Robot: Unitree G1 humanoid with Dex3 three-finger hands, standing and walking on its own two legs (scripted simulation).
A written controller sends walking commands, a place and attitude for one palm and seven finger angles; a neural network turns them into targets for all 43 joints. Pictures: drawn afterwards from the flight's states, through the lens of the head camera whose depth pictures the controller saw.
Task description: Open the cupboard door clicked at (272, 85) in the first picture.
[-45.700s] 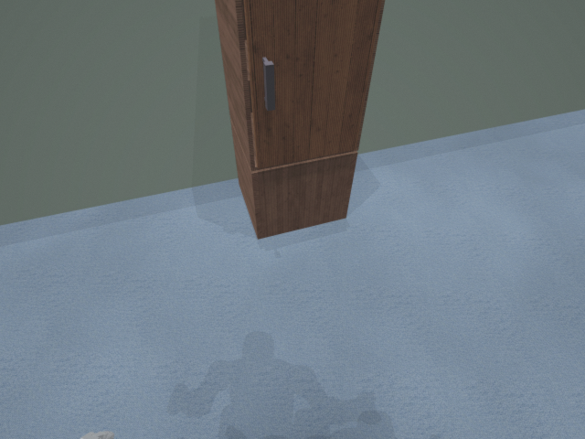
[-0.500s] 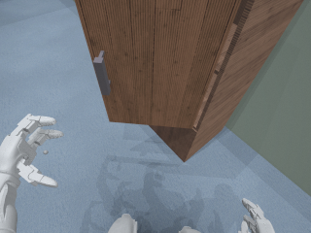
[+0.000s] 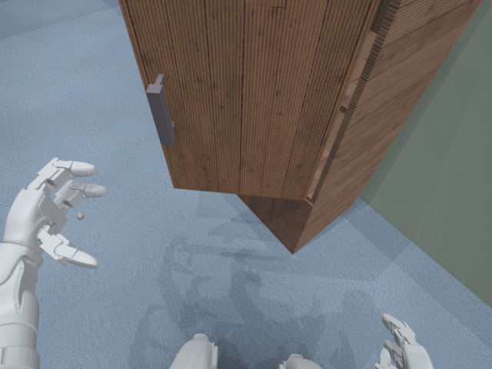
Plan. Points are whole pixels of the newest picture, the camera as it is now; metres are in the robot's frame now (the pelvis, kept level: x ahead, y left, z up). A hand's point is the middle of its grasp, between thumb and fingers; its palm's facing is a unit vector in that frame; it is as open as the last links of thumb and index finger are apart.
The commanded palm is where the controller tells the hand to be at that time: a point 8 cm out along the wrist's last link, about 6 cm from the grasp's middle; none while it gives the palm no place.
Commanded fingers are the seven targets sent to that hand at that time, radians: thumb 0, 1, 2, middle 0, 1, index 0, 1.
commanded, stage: move the hooked fingers beside the handle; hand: left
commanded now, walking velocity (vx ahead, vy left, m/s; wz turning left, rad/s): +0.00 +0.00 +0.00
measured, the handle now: (164, 110) +0.58 +0.20 +0.05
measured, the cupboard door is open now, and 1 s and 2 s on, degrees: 46 46 46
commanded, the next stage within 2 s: none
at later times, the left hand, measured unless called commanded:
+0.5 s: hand (103, 173) +0.40 +0.26 +0.07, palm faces -0.06 -1.00 -0.03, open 14.0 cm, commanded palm +0.39 +0.32 +0.06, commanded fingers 0.00 -0.50 0.30 -0.30 -1.20 -0.30 -1.20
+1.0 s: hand (118, 142) +0.47 +0.26 +0.06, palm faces -0.04 -1.00 -0.03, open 14.0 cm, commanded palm +0.46 +0.31 +0.06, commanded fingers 0.00 -0.50 0.30 -0.30 -1.20 -0.30 -1.20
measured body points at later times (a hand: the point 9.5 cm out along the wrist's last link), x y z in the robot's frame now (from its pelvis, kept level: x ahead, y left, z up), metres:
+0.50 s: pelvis +0.00 +0.01 +0.00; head +0.09 +0.02 +0.44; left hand +0.40 +0.32 +0.07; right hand +0.08 -0.26 -0.11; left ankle +0.05 +0.12 -0.67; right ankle -0.01 -0.11 -0.67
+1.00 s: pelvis +0.00 +0.01 -0.02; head +0.12 +0.03 +0.42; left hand +0.47 +0.31 +0.07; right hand +0.03 -0.27 -0.12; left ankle +0.05 +0.12 -0.67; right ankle -0.01 -0.11 -0.67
